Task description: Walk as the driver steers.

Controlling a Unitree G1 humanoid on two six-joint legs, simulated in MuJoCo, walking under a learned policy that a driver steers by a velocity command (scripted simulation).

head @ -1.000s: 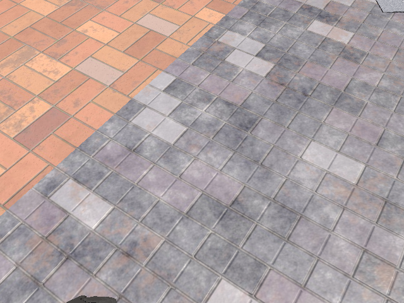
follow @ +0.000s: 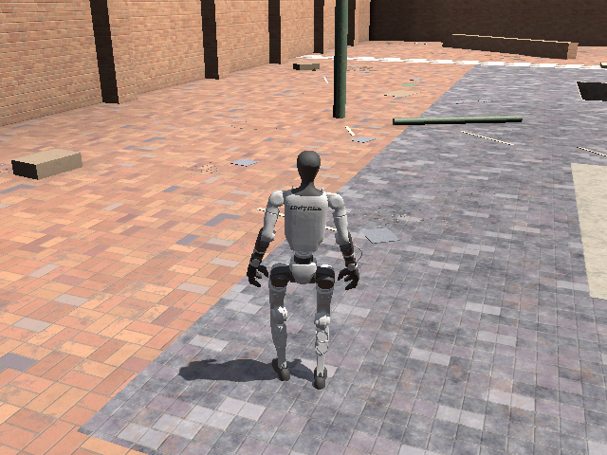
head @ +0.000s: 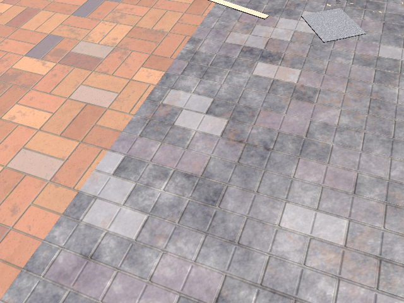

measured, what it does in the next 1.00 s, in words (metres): walks ahead: left foot, then right foot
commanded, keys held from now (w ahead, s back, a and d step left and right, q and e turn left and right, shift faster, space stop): e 0.04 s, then w+e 0.08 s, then w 0.88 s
